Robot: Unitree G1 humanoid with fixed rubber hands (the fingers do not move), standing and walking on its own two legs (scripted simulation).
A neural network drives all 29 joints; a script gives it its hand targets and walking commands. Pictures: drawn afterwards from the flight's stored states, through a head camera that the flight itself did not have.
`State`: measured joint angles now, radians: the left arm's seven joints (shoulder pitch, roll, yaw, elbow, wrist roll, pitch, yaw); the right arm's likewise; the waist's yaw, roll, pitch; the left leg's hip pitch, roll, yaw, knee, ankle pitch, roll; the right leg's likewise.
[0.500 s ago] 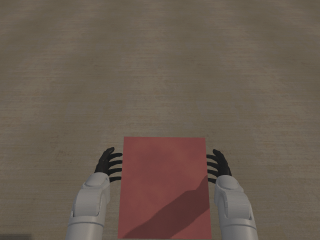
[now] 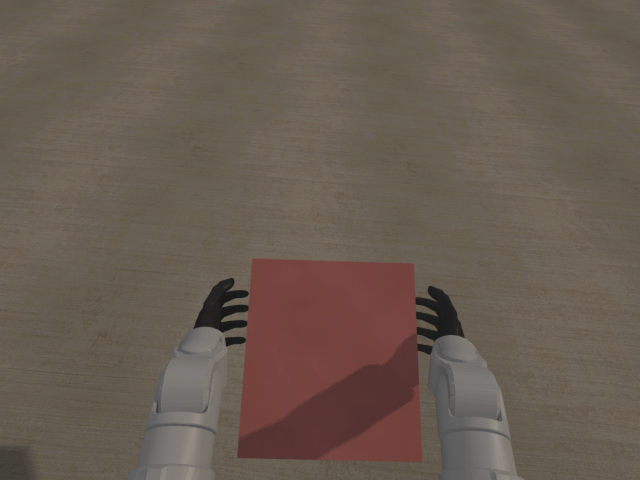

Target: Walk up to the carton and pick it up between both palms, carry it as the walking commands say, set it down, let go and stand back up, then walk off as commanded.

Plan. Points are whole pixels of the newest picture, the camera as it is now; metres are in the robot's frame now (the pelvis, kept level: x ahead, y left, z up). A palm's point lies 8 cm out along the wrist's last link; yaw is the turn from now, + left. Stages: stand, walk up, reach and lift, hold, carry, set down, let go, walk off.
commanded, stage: carry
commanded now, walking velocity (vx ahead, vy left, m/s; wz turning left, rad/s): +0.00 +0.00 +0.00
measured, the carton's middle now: (327, 353) +0.33 +0.00 -0.07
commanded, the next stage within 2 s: none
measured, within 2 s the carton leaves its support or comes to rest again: neither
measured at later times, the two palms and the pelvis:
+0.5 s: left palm (207, 327) +0.30 +0.16 +0.02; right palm (432, 336) +0.31 -0.14 +0.02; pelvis +0.03 +0.01 +0.00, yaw +0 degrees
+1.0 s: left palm (216, 335) +0.29 +0.14 +0.03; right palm (448, 349) +0.29 -0.15 +0.03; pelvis +0.01 +0.00 +0.00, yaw -1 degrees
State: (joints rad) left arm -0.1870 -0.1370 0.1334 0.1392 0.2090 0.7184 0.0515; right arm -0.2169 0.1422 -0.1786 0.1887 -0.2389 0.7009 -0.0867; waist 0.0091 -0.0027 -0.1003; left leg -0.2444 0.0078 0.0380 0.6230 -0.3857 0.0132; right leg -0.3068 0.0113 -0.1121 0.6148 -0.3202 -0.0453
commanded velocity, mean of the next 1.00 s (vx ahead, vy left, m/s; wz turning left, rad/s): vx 0.00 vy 0.00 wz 0.00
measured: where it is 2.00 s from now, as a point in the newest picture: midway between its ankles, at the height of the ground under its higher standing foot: outside the picture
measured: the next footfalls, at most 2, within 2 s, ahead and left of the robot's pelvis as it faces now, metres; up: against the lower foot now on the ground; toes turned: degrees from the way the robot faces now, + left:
none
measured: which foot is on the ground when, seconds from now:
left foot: down 0.00-1.00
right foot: down 0.00-1.00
